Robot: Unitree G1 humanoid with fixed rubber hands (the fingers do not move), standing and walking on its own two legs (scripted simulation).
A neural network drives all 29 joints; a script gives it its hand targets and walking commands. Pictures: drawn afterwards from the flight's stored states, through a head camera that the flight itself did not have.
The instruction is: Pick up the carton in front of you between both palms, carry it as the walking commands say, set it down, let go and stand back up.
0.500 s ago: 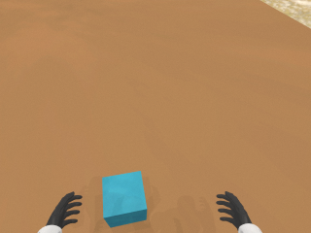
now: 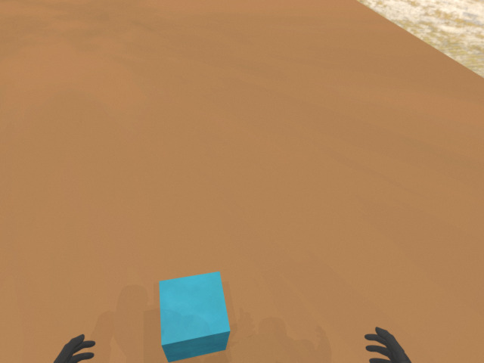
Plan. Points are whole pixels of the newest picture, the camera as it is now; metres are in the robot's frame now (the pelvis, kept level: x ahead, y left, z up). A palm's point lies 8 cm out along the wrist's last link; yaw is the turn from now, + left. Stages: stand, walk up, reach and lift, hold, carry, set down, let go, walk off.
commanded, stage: stand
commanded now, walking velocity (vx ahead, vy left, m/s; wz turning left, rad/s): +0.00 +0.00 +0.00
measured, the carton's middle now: (193, 317) +0.39 +0.09 -0.64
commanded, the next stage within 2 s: none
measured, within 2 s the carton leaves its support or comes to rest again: neither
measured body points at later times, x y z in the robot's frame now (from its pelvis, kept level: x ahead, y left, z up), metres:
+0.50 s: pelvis -0.01 +0.01 +0.00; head -0.02 +0.03 +0.45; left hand +0.08 +0.29 -0.12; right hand +0.09 -0.28 -0.10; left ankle +0.02 +0.11 -0.73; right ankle -0.06 -0.14 -0.73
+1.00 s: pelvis -0.02 +0.00 +0.01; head -0.03 +0.02 +0.46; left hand +0.04 +0.30 -0.12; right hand +0.07 -0.29 -0.11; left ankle +0.02 +0.11 -0.73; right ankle -0.06 -0.14 -0.73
